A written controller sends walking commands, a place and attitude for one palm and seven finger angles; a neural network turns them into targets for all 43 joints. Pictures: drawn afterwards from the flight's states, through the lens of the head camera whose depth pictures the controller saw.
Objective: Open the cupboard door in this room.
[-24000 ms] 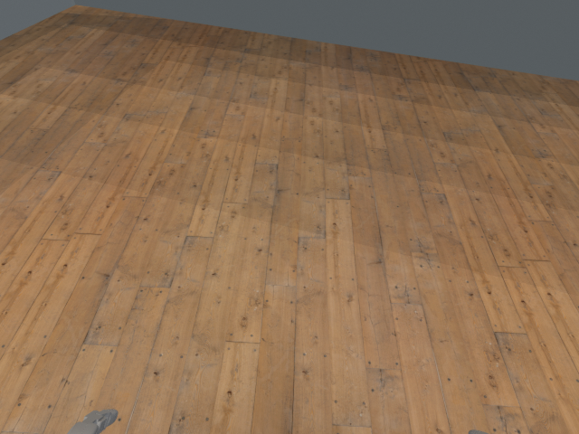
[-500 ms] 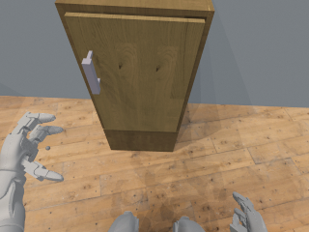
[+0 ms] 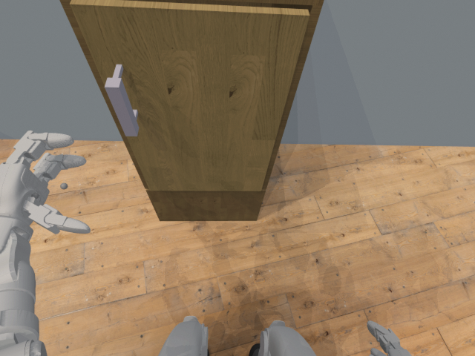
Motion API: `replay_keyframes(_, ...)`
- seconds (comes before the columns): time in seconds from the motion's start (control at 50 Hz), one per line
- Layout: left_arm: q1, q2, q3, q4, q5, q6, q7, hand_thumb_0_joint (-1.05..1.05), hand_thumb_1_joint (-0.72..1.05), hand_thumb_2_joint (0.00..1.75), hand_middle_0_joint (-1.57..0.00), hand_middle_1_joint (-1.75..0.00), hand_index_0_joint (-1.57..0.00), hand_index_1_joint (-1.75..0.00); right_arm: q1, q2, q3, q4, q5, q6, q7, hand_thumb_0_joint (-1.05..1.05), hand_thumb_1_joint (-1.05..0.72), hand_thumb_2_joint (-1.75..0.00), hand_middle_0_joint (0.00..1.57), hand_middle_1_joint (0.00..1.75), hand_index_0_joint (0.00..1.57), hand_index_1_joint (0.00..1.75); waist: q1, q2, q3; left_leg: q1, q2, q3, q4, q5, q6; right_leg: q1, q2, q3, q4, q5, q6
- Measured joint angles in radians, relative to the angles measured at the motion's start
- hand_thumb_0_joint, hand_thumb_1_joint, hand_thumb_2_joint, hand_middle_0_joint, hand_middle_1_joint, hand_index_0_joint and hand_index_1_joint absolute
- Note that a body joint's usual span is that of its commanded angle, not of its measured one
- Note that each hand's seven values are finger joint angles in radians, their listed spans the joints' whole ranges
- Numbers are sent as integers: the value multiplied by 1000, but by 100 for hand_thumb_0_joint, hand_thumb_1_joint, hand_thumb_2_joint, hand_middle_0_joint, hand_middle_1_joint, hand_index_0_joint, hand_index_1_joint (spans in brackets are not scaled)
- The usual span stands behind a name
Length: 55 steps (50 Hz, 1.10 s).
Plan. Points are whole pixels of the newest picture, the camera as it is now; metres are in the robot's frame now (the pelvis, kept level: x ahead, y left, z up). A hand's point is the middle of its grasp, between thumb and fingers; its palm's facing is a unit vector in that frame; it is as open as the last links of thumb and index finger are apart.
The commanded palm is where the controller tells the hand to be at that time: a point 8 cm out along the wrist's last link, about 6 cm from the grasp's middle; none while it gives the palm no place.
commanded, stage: move the hooked fingers beside the handle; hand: left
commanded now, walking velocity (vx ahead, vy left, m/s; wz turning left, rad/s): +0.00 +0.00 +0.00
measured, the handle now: (125, 101) +0.56 +0.24 +0.04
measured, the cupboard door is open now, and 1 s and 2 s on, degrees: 0 0 0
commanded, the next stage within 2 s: slide the fingers in behind the handle in 1.84 s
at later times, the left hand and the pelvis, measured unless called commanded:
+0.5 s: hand (74, 151) +0.43 +0.29 +0.05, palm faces +0.06 -1.00 -0.03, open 14.0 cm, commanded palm +0.41 +0.33 +0.05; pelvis -0.01 +0.01 -0.01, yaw -1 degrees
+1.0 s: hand (81, 118) +0.50 +0.30 +0.05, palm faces +0.05 -1.00 -0.03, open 14.0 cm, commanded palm +0.49 +0.33 +0.04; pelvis -0.01 +0.02 -0.02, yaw -2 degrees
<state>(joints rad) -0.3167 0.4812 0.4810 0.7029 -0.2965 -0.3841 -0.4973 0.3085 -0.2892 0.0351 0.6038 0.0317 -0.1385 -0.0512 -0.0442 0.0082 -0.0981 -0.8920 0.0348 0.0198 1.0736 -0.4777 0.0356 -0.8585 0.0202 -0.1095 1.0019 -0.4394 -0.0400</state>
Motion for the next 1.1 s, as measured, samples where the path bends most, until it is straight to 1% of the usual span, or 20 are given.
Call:
replay_keyframes(0.08,-54,3,-2,55,10,-5,-8,-2,-50,30,-30,-120,-30,-120,1,2,4,15,0,14,-1,1,-91,-90,20,30,20,30,-9,-3,-6,-10,-2,3,3,0,4,-11,-2,3,3,1,3)
replay_keyframes(0.18,-113,20,3,114,43,8,18,-2,-50,30,-30,-120,-30,-120,3,7,4,5,-4,26,3,1,-91,-90,20,30,20,30,-26,-3,-3,-24,-1,6,5,4,7,-24,-2,6,2,7,7)
replay_keyframes(0.28,-160,33,16,151,62,-19,40,-2,-50,30,-30,-120,-30,-120,10,10,7,5,-10,41,10,1,-91,-90,20,30,20,30,-34,-4,-6,-33,1,12,6,5,10,-35,1,12,1,12,10)
replay_keyframes(0.36,-219,68,34,235,72,-27,35,-2,-50,30,-30,-120,-30,-120,14,10,15,8,-10,60,11,1,-91,-90,20,30,20,30,-43,-8,-9,-47,3,12,15,2,13,-48,2,12,8,12,11)
replay_keyframes(0.44,-289,105,26,316,95,-25,27,-2,-50,30,-30,-120,-30,-120,20,4,16,11,-11,73,10,1,-91,-90,20,30,20,30,-49,-6,-1,-75,2,5,32,2,14,-71,0,5,19,11,11)
replay_keyframes(0.48,-319,116,26,337,105,-33,23,-2,-50,30,-30,-120,-30,-120,20,1,16,16,-14,80,10,1,-91,-90,20,30,20,30,-53,-6,2,-92,2,3,40,1,15,-86,0,3,25,12,12)
replay_keyframes(0.58,-382,134,40,372,113,-57,21,-2,-50,30,-30,-120,-30,-120,25,-3,16,30,-21,98,12,1,-91,-90,20,30,20,30,-68,-7,-1,-125,4,2,57,-4,17,-117,2,2,37,10,14)
replay_keyframes(0.72,-456,193,52,442,149,-21,31,-2,-50,30,-30,-120,-30,-120,38,-6,22,17,-25,131,15,0,-91,-90,20,30,20,30,-100,-3,2,-158,9,2,70,-7,19,-148,6,3,43,12,16)
replay_keyframes(0.82,-497,227,80,466,164,-27,42,-2,-50,30,-30,-120,-30,-120,48,-7,30,16,-30,149,19,0,-91,-90,20,30,20,30,-115,-2,6,-184,14,2,79,-10,21,-173,11,3,47,14,18)
replay_keyframes(0.9,-541,271,95,496,172,-21,37,-2,-50,30,-30,-120,-30,-120,52,-5,37,17,-32,162,20,0,-91,-90,20,30,20,30,-129,-3,9,-207,18,-2,92,-14,21,-192,15,-1,53,13,18)
replay_keyframes(1.02,-584,309,86,517,185,2,17,-2,-50,30,-30,-120,-30,-120,62,-8,41,16,-34,182,23,0,-91,-90,20,30,20,30,-140,4,14,-230,20,-7,98,-16,23,-210,17,-5,49,15,20)
replay_keyframes(1.1,-619,322,89,533,190,12,19,-2,-50,30,-30,-120,-30,-120,65,-8,45,16,-36,189,25,0,-91,-90,20,30,20,30,-148,6,14,-247,20,-11,103,-17,25,-223,18,-9,49,16,22)
